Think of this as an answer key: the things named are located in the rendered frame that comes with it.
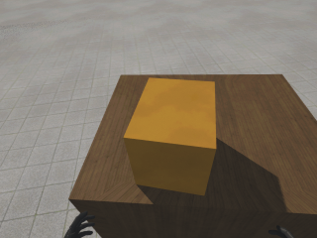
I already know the pedestal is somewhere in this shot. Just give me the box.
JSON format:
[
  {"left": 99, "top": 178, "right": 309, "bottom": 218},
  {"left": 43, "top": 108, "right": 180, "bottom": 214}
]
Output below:
[{"left": 68, "top": 74, "right": 317, "bottom": 238}]

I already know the left robot hand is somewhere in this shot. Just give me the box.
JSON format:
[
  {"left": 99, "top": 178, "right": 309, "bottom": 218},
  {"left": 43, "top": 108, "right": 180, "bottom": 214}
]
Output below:
[{"left": 63, "top": 210, "right": 95, "bottom": 238}]

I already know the carton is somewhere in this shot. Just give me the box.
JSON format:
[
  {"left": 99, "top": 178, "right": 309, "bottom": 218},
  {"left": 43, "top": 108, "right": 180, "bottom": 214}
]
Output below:
[{"left": 123, "top": 77, "right": 217, "bottom": 196}]

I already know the right robot hand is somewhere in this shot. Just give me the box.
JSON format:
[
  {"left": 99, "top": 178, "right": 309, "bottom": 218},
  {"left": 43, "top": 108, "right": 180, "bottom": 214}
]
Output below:
[{"left": 268, "top": 225, "right": 295, "bottom": 238}]

